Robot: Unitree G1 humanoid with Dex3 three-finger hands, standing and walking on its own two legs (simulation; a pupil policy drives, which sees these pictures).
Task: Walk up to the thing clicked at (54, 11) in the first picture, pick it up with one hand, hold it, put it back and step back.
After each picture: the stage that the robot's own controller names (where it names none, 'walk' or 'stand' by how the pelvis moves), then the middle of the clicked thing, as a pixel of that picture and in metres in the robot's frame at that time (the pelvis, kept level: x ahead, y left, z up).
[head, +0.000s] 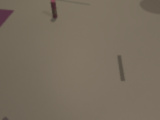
stand; (54, 9) +2.03 +0.42 -0.66
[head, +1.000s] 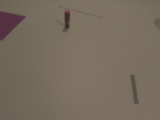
walk; (67, 19) +1.91 +0.18 -0.64
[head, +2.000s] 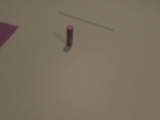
walk; (69, 36) +1.32 +0.10 -0.65
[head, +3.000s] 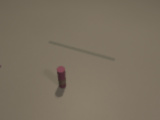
walk; (61, 77) +0.83 +0.17 -0.65
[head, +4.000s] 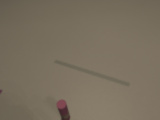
walk; (63, 111) +0.52 +0.21 -0.63
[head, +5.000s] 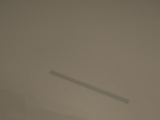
stand; out of the picture +0.37 +0.17 -0.64
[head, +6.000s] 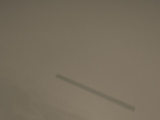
stand; out of the picture +0.36 +0.14 -0.66
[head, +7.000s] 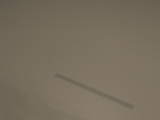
stand; out of the picture +0.37 +0.15 -0.66
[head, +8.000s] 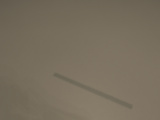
stand; out of the picture +0.36 +0.16 -0.66
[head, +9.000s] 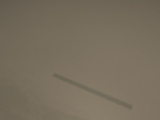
stand; out of the picture +0.36 +0.16 -0.66
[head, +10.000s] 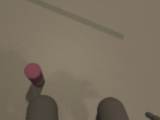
go down; (36, 76) +0.41 +0.20 -0.37
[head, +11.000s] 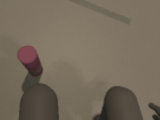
go down; (32, 63) +0.43 +0.23 -0.27
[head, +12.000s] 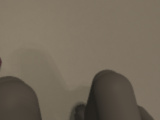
close in; out of the picture +0.40 +0.27 -0.17
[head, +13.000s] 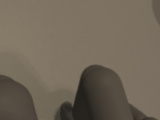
close; out of the picture +0.41 +0.28 -0.15
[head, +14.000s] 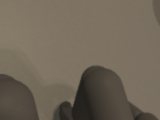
lift; out of the picture +0.39 +0.29 -0.16
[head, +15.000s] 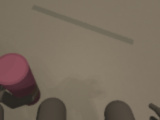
lift; (23, 85) +0.31 +0.20 +0.01
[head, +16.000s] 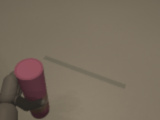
hold; (35, 93) +0.31 +0.16 +0.02
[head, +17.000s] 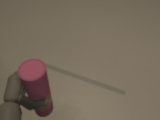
hold; (39, 92) +0.31 +0.16 +0.03
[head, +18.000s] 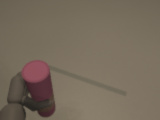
crouch; (42, 93) +0.31 +0.15 +0.03
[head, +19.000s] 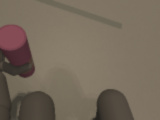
crouch; (20, 56) +0.42 +0.19 -0.05
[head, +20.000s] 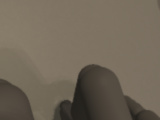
lower; out of the picture +0.40 +0.29 -0.16
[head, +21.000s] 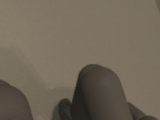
lower; out of the picture +0.41 +0.30 -0.16
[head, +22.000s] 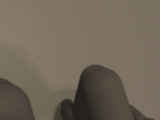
lower; out of the picture +0.40 +0.29 -0.16
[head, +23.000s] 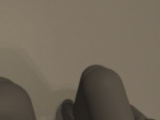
lower; out of the picture +0.39 +0.29 -0.16
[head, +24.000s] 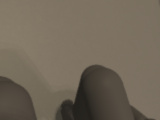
loosen; out of the picture +0.38 +0.28 -0.16
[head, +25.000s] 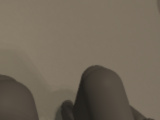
withdraw; out of the picture +0.38 +0.28 -0.16
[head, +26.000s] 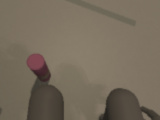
walk; (40, 69) +0.42 +0.22 -0.30
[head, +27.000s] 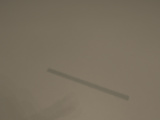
stand; out of the picture +0.35 +0.17 -0.59
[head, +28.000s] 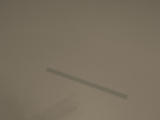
stand; out of the picture +0.36 +0.19 -0.60
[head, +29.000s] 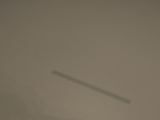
stand; out of the picture +0.37 +0.17 -0.64
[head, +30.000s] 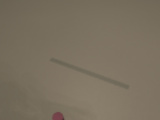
walk; out of the picture +0.38 +0.18 -0.64
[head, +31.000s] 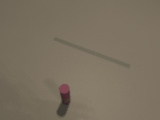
walk; (65, 95) +0.52 +0.13 -0.62
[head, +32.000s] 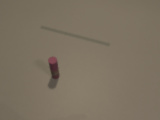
walk; (54, 68) +0.78 +0.23 -0.63
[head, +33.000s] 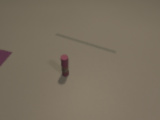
stand; (64, 66) +0.99 +0.18 -0.64
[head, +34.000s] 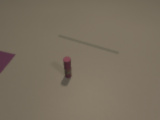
stand; (67, 68) +0.98 +0.17 -0.66
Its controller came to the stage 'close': yes
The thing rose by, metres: 0.68
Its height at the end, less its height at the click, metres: +0.00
